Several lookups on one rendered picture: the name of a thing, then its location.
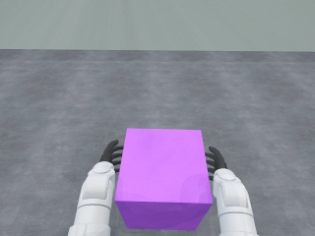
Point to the carton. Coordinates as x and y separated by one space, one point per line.
163 181

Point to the right robot forearm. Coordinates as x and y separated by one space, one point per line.
233 203

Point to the robot left hand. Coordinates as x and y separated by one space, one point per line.
109 154

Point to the robot right hand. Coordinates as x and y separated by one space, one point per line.
218 162

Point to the left robot forearm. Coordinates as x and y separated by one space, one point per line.
95 202

